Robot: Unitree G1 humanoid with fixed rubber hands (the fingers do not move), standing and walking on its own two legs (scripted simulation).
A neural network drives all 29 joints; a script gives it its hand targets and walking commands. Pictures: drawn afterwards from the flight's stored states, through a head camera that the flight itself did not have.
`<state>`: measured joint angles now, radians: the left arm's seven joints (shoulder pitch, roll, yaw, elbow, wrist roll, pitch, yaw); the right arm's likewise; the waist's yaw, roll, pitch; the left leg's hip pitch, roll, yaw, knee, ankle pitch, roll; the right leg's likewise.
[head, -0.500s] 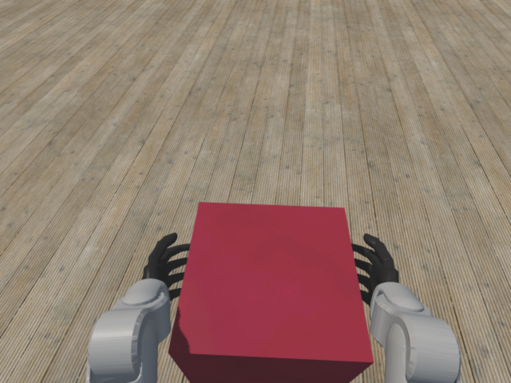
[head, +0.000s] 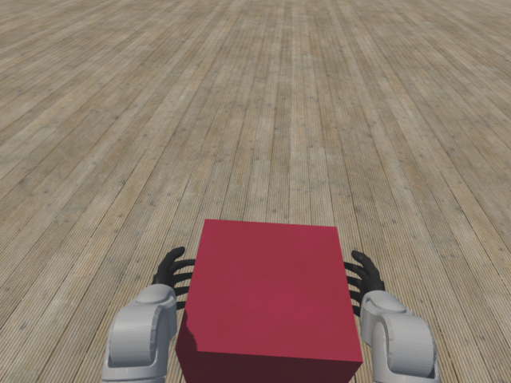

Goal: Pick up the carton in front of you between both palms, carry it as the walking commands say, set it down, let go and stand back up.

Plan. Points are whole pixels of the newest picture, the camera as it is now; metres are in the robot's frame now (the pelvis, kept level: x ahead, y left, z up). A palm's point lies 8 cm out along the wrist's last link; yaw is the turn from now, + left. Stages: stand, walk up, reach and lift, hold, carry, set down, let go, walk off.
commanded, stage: carry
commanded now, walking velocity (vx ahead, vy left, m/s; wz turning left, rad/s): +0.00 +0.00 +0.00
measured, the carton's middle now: (264, 320) +0.26 +0.00 -0.01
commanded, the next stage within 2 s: hold in 1.60 s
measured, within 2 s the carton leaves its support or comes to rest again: neither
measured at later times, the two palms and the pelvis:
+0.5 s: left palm (169, 302) +0.26 +0.15 +0.03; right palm (365, 308) +0.26 -0.15 +0.04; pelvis -0.02 +0.00 +0.00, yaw +0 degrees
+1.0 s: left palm (169, 315) +0.24 +0.14 +0.04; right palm (374, 320) +0.24 -0.16 +0.04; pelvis -0.04 -0.01 +0.00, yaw +0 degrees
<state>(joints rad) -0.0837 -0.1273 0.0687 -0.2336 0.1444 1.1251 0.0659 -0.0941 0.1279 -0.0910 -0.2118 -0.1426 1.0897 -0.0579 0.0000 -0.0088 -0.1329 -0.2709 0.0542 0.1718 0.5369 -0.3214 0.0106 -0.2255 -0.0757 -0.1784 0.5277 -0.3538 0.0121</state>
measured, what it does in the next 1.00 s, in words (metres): stands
